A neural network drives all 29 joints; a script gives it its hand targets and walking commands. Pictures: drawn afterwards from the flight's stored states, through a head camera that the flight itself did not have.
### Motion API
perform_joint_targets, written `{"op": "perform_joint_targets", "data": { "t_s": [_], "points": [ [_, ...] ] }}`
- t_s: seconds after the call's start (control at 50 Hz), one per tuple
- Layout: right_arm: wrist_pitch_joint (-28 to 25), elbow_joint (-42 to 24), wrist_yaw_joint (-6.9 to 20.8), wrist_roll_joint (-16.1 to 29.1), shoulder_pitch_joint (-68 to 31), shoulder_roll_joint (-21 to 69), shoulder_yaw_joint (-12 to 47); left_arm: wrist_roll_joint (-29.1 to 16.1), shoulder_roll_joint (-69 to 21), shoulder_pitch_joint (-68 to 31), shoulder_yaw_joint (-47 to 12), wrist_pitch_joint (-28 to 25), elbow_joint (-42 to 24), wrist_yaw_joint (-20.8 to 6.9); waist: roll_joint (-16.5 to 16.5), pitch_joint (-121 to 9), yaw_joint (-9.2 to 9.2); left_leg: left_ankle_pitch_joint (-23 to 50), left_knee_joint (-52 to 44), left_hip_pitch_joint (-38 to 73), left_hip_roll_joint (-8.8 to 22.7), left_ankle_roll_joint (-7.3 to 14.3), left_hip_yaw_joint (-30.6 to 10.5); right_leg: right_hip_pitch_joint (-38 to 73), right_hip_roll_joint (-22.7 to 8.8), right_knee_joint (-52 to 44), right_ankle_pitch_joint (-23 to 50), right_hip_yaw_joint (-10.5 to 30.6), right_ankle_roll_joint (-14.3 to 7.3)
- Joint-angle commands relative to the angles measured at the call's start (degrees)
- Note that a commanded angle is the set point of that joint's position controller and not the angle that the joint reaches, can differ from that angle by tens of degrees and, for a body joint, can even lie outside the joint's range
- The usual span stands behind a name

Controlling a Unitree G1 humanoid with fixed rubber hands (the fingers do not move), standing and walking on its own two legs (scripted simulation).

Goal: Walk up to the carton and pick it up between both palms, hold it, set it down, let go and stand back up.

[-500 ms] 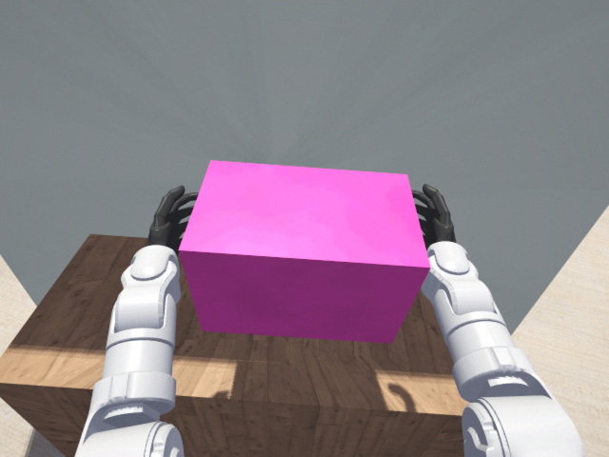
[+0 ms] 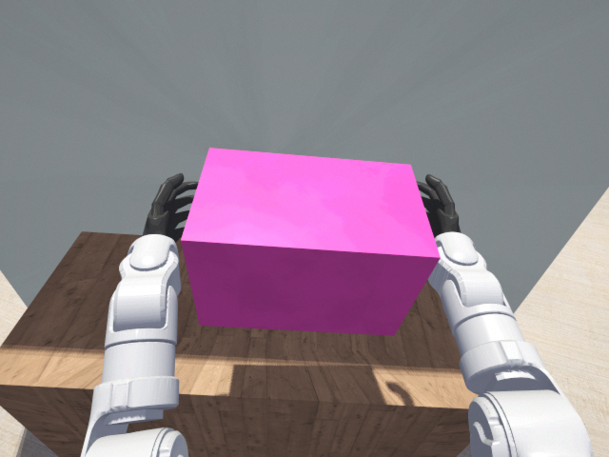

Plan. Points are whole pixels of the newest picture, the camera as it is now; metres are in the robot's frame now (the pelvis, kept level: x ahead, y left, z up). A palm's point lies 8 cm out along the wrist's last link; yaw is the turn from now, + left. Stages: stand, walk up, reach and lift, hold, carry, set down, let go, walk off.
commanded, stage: reach and lift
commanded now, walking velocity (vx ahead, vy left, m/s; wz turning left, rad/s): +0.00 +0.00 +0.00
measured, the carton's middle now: (305, 245) +0.38 +0.01 +0.12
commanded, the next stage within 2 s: hold in 0.50 s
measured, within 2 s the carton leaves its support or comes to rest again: neither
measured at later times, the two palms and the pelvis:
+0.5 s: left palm (167, 230) +0.35 +0.18 +0.16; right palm (452, 225) +0.37 -0.19 +0.17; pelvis +0.01 -0.02 +0.00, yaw +0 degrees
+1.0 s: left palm (155, 227) +0.34 +0.18 +0.18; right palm (454, 220) +0.36 -0.18 +0.18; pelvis -0.01 -0.01 +0.00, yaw +0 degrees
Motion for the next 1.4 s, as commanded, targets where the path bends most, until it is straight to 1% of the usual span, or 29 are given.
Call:
{"op": "perform_joint_targets", "data": {
  "t_s": [0.0,0.1,0.12,0.14,0.2,0.22,0.26,0.32,0.34,0.38,0.42,0.48,0.54,0.6,0.64,0.74,0.82,0.88,0.92,0.94,1.02,1.04,1.08,1.12,1.16,1.22,1.3,1.32,1.38],
  "points": [
    [-5.65,-24.57,8.3,3.36,-42.49,29.18,19.08,-7.07,-27.42,-35.74,-28.23,-2.33,-10.64,-5.26,5.27,-26.33,-1.07,9.26,2.36,27.54,1.25,-2.34,-4.08,-10.86,1.65,-3.64,6.53,-1.62,1.84],
    [-4.29,-27.25,7.13,4.35,-42.05,30.28,21.51,-6.79,-26.95,-34.37,-27.64,-1.43,-11.78,-5.96,4.07,-24.99,-0.76,12.08,2.97,26.82,0.53,-1.97,-3.67,-8.92,1.46,-3.45,10.39,-1.22,2.46],
    [-4.17,-28.53,6.78,4.57,-42.02,30.87,22.29,-7.18,-26.69,-34.52,-27.96,-1.39,-12.45,-6.28,3.83,-25.67,-1.06,12.85,3.29,26.26,0.23,-1.9,-3.56,-7.82,1.28,-3.11,12.78,-0.97,2.77],
    [-3.93,-29.4,6.49,5.22,-42.09,30.71,23.15,-7.02,-26.53,-33.43,-27.72,-1.21,-12.22,-6.43,4.2,-25.97,-0.54,13.79,3.47,26.21,0.13,-2.01,-3.51,-7.08,1.33,-2.81,14.02,-0.88,2.74],
    [-3.03,-30.88,5.71,6.56,-41.51,31.54,24.59,-7.48,-26.73,-34.44,-28.47,-1.08,-14.53,-6.59,4.73,-26.26,-0.83,15.82,4.14,26.34,-0.12,-2.37,-3.48,-6.54,1.54,-2.41,16.05,-0.69,2.98],
    [-2.66,-31.42,5.38,6.56,-41.04,31.6,24.88,-7.65,-26.37,-33.79,-27.98,-0.99,-14.09,-6.83,3.65,-26.05,-0.92,15.65,4.15,26.22,-0.34,-2.04,-3.38,-6.06,1.46,-2.54,16.6,-0.53,3.21],
    [-2.27,-33.81,4.76,7.14,-40.63,32.03,25.99,-7.98,-26.23,-33.09,-28.53,-0.92,-15.55,-7.2,4.01,-27.28,-1.32,17.53,4.84,26.34,-0.57,-2.29,-3.55,-4.65,1.43,-2.0,20.2,-0.33,3.48],
    [-0.96,-33.93,4.03,7.31,-40.47,32.4,26.39,-7.94,-25.4,-34.08,-27.66,-0.67,-15.15,-7.8,3.28,-25.42,-1.43,14.54,3.98,24.76,-0.87,-1.81,-3.46,-4.6,0.88,-2.08,19.77,0.11,3.95],
    [-0.37,-32.45,3.92,7.03,-39.4,31.95,25.8,-7.25,-24.99,-33.37,-26.74,-0.26,-14.07,-8.05,3.4,-23.36,-1.48,13.0,3.34,24.19,-0.84,-1.74,-3.34,-4.81,0.72,-2.36,18.68,0.19,3.86],
    [0.08,-32.75,3.98,7.08,-40.15,32.58,25.53,-7.18,-25.18,-34.77,-26.46,0.0,-15.13,-8.4,3.53,-23.17,-1.2,12.23,2.83,23.64,-0.78,-1.78,-3.16,-5.1,0.75,-2.46,17.06,0.15,3.84],
    [0.48,-33.3,3.53,7.11,-39.6,32.75,25.89,-7.15,-24.99,-33.73,-26.23,0.4,-14.56,-8.89,3.41,-22.93,-1.55,12.88,3.01,23.53,-1.09,-1.62,-3.02,-3.85,0.44,-2.37,19.58,0.5,4.21],
    [0.84,-36.87,2.78,8.85,-40.44,33.36,28.37,-8.13,-25.44,-33.99,-27.35,0.62,-17.43,-9.05,3.54,-26.26,-1.2,16.43,4.18,24.3,-1.37,-1.9,-3.22,-1.42,0.72,-1.28,24.3,0.62,4.49],
    [2.33,-35.5,2.53,8.79,-39.96,32.75,27.42,-7.36,-24.44,-33.77,-25.59,1.58,-16.01,-9.34,2.94,-22.28,-1.12,13.23,3.15,22.88,-1.31,-1.62,-2.93,-3.3,0.56,-2.29,19.94,0.62,4.42],
    [3.24,-33.92,2.82,8.86,-40.53,32.13,26.48,-7.23,-23.81,-35.36,-25.13,2.59,-16.46,-9.54,3.62,-21.91,-1.12,10.17,2.08,22.92,-1.12,-1.51,-2.64,-4.59,0.39,-2.97,15.06,0.61,3.98],
    [3.35,-33.98,2.95,8.31,-41.25,32.35,25.97,-7.64,-24.03,-35.58,-25.0,2.88,-15.91,-9.62,2.88,-22.01,-1.11,9.5,2.0,23.23,-1.0,-1.07,-2.65,-5.24,0.33,-3.27,14.25,0.63,4.0],
    [3.18,-34.65,3.51,8.28,-43.47,32.56,25.11,-7.58,-25.32,-37.42,-25.55,3.19,-16.31,-9.42,3.94,-23.17,-1.05,9.27,2.04,23.66,-0.71,-1.36,-2.56,-6.27,0.62,-3.38,12.01,0.23,3.52],
    [3.51,-30.96,4.01,6.83,-43.06,32.06,23.05,-6.58,-24.23,-37.93,-23.46,3.51,-13.66,-9.57,3.07,-20.66,-1.23,4.76,0.63,22.53,-0.53,-0.55,-2.15,-7.46,0.25,-4.01,8.04,0.24,3.47],
    [2.98,-29.25,4.89,6.09,-43.28,31.13,21.18,-6.38,-25.11,-38.13,-24.26,3.91,-13.57,-9.23,4.88,-21.29,-1.51,4.18,0.33,23.46,-0.02,-1.11,-2.29,-8.72,0.64,-4.27,4.97,-0.26,2.56],
    [3.0,-27.71,5.27,5.58,-42.89,31.05,20.19,-6.47,-24.92,-38.53,-24.2,4.04,-13.01,-9.08,4.22,-20.3,-2.24,3.37,0.21,23.65,0.15,-0.89,-2.33,-9.56,0.48,-4.61,4.45,-0.24,2.65],
    [2.68,-27.69,5.54,5.35,-43.7,30.55,19.7,-6.53,-25.42,-38.67,-24.54,4.13,-12.38,-9.02,4.86,-20.43,-2.2,2.81,-0.05,23.57,0.45,-1.1,-2.53,-10.16,0.68,-4.52,3.55,-0.53,2.42],
    [1.88,-27.88,6.36,5.46,-45.68,30.68,19.76,-6.78,-25.88,-40.02,-24.95,3.96,-13.6,-8.27,5.27,-22.97,-1.62,3.96,0.52,23.98,0.46,-1.09,-2.52,-9.87,0.87,-4.01,3.72,-0.84,2.08],
    [1.49,-29.12,6.49,5.81,-45.86,31.17,20.6,-7.03,-26.36,-39.79,-25.5,3.85,-15.11,-8.0,5.13,-24.52,-1.32,6.35,1.1,24.92,0.48,-1.17,-2.57,-9.31,1.08,-3.58,5.87,-1.0,2.12],
    [1.36,-29.33,6.58,6.73,-45.78,30.64,21.27,-7.12,-26.65,-39.17,-26.28,4.05,-15.67,-7.46,5.83,-25.2,-1.32,8.18,1.75,26.29,0.66,-1.57,-2.84,-9.95,1.42,-3.54,6.3,-1.03,1.85],
    [1.53,-30.32,6.33,7.5,-45.63,30.35,22.08,-7.05,-26.39,-37.29,-26.16,4.47,-15.26,-7.34,5.0,-24.85,-1.06,9.8,2.2,26.79,0.57,-1.51,-2.96,-9.53,1.61,-3.74,7.79,-0.93,1.88],
    [1.89,-29.46,6.48,7.27,-45.46,29.8,21.42,-6.57,-26.54,-37.13,-25.99,4.85,-14.79,-7.36,4.84,-22.74,-1.28,6.72,1.2,25.53,0.79,-1.34,-3.03,-10.3,1.56,-4.13,4.82,-0.89,1.67],
    [2.23,-28.06,6.97,6.99,-44.6,29.44,20.87,-6.51,-26.09,-37.49,-25.64,5.21,-15.42,-7.4,4.47,-22.17,-1.44,5.34,0.54,24.79,0.9,-1.16,-2.86,-10.04,1.48,-4.13,4.42,-0.77,1.53],
    [2.1,-30.17,7.19,7.92,-44.31,29.38,21.32,-7.41,-26.9,-37.15,-27.56,5.51,-18.13,-7.05,5.75,-24.02,-2.09,8.46,1.59,26.06,1.02,-1.95,-3.2,-9.53,1.72,-3.86,6.69,-0.8,1.2],
    [2.37,-29.96,7.1,7.87,-43.93,29.28,21.59,-7.13,-26.62,-36.38,-27.16,5.69,-17.1,-7.11,5.42,-23.33,-1.98,8.6,1.67,26.19,0.76,-1.78,-3.04,-9.67,1.58,-4.02,7.18,-0.56,1.32],
    [2.98,-30.29,6.97,7.91,-43.05,29.8,21.98,-7.12,-26.5,-36.97,-27.38,5.58,-18.71,-7.28,5.45,-23.77,-2.3,9.29,1.7,26.28,0.56,-1.94,-3.01,-9.51,1.6,-3.66,8.46,-0.58,1.57]
  ]
}}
